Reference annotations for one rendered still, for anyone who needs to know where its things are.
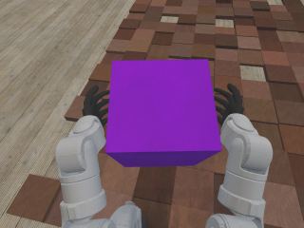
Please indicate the robot left forearm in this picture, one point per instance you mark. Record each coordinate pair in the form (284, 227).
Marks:
(79, 171)

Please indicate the carton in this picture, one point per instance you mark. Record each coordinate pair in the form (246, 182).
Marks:
(161, 113)

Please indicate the robot left hand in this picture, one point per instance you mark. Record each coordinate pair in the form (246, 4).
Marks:
(92, 107)

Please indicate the left robot upper arm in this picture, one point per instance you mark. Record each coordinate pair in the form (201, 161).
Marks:
(95, 223)

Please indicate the robot right forearm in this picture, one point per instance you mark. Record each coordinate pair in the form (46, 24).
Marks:
(247, 167)

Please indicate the right robot upper arm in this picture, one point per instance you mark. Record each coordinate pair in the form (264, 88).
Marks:
(228, 221)

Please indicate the left robot thigh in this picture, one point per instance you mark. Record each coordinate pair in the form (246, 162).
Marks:
(127, 216)

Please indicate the robot right hand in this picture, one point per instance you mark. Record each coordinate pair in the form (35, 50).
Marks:
(233, 106)

